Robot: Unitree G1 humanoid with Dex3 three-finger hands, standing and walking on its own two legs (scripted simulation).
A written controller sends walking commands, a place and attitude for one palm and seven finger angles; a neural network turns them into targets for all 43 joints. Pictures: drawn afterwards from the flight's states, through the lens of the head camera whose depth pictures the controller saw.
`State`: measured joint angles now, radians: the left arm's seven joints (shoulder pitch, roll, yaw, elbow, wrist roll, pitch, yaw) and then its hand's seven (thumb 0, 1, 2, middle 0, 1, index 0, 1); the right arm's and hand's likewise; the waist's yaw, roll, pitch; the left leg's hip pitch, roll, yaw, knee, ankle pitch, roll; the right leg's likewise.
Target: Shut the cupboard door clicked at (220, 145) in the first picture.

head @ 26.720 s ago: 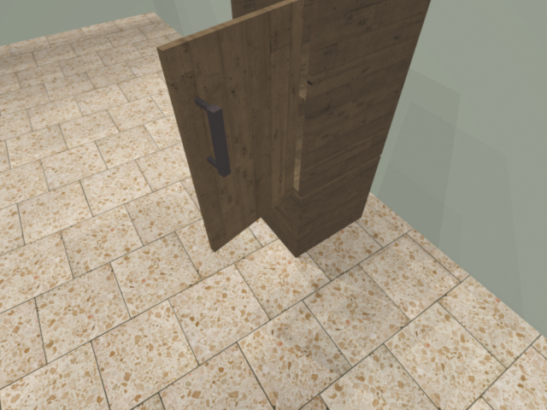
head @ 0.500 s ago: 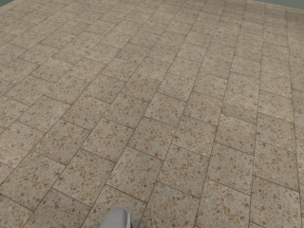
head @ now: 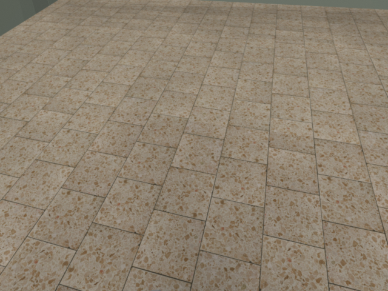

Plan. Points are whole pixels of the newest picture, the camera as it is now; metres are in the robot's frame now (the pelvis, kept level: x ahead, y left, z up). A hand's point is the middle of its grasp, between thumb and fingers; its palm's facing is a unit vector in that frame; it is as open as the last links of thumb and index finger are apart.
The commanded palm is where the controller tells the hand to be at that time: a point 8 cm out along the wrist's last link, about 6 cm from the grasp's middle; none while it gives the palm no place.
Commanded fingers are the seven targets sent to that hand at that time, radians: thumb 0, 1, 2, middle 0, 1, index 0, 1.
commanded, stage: turn to face it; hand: left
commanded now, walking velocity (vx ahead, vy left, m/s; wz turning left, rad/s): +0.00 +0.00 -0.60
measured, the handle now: out of the picture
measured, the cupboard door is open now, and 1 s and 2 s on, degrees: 69 69 69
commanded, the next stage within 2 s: none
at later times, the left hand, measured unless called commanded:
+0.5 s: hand (115, 275) +0.17 +0.22 -0.15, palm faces -0.25 -0.94 -0.22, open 7.4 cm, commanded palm none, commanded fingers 0.00 0.90 0.90 -0.20 -0.30 -0.20 -0.30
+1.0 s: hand (164, 263) +0.20 +0.10 -0.13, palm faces -0.56 -0.78 -0.27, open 7.4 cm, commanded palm none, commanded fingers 0.00 0.90 0.90 -0.20 -0.30 -0.20 -0.30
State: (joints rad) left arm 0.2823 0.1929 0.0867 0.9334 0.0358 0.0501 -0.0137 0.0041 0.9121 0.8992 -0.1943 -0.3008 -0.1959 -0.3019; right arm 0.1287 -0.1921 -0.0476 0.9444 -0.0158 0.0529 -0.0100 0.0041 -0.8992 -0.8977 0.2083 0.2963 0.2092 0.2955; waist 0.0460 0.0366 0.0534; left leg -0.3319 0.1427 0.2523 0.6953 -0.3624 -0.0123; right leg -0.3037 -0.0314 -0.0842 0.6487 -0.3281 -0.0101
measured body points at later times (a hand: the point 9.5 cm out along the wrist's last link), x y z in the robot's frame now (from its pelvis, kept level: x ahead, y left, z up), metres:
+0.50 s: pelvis +0.02 +0.04 +0.02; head +0.07 +0.05 +0.46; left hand +0.18 +0.27 -0.14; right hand +0.03 -0.23 -0.11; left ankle +0.05 +0.14 -0.72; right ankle -0.03 -0.08 -0.66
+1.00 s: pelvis +0.01 -0.01 +0.02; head +0.05 -0.06 +0.46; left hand +0.23 +0.14 -0.11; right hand -0.08 -0.27 -0.13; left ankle +0.09 +0.13 -0.64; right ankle -0.06 -0.08 -0.72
